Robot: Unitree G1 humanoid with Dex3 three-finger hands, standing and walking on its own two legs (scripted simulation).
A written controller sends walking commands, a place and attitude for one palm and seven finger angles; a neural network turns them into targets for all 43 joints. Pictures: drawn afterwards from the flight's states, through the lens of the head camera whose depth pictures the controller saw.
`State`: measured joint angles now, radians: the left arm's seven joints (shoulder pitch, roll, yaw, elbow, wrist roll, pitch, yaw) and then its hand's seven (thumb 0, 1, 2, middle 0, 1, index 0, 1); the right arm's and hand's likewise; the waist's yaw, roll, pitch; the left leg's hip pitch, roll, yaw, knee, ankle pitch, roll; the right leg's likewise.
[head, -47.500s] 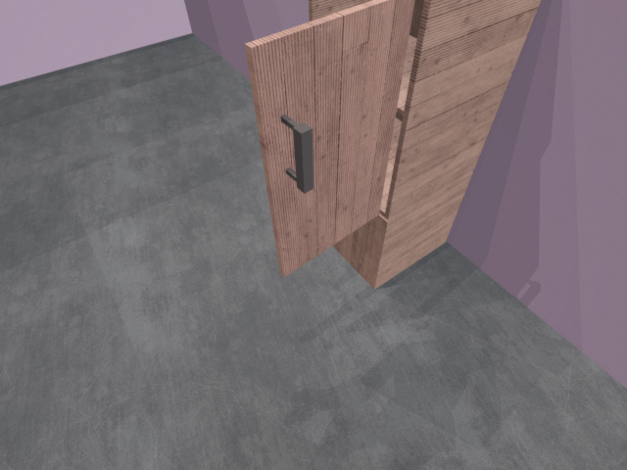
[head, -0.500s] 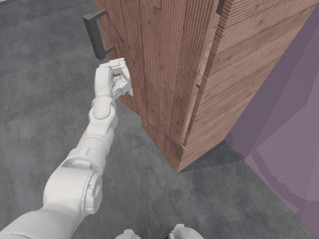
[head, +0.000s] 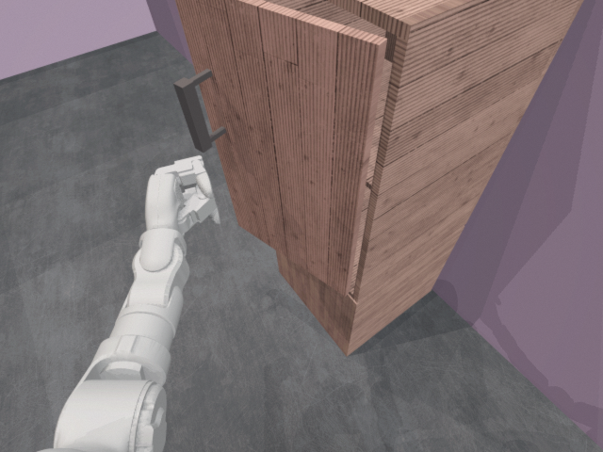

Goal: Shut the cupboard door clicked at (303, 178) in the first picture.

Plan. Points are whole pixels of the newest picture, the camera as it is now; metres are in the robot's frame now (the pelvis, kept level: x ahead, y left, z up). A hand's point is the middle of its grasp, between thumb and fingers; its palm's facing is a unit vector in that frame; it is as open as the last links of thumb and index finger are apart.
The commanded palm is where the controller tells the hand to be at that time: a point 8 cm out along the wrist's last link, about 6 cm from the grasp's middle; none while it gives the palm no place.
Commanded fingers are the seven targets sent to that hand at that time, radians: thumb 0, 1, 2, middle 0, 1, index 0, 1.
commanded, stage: draw the hand back to the body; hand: left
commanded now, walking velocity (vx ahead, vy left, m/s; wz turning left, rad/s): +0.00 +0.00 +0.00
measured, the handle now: (203, 111) +0.66 +0.15 +0.09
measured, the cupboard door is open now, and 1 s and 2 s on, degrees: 16 16 16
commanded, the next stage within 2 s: step back with the hand held close in 1.32 s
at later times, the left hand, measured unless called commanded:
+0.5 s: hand (97, 287) +0.28 +0.20 +0.15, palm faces +0.17 -0.96 -0.20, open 3.3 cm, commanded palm +0.24 +0.25 +0.17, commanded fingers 0.00 0.90 0.90 -0.78 -0.93 -0.78 -0.93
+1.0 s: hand out of the picture +0.18 +0.30 +0.20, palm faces +0.49 -0.76 -0.43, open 6.5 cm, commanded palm +0.14 +0.33 +0.21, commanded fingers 0.00 0.90 0.90 -0.20 -0.30 -0.20 -0.30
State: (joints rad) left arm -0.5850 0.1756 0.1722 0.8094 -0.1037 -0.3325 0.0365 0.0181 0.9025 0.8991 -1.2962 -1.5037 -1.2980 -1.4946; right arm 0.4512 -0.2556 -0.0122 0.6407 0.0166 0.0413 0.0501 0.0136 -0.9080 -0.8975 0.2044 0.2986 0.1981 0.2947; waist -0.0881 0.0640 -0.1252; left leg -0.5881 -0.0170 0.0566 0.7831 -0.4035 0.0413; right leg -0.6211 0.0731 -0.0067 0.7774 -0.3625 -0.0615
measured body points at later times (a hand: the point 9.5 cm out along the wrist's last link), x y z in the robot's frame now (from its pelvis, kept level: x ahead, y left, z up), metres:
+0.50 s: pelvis +0.00 +0.01 +0.03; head -0.01 +0.00 +0.48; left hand +0.27 +0.25 +0.16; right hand +0.22 -0.19 -0.04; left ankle -0.01 +0.09 -0.71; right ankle +0.01 -0.08 -0.71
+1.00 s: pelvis +0.02 +0.02 +0.04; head -0.01 -0.01 +0.48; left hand +0.15 +0.34 +0.22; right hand +0.21 -0.20 -0.06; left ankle -0.01 +0.09 -0.71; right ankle +0.01 -0.08 -0.71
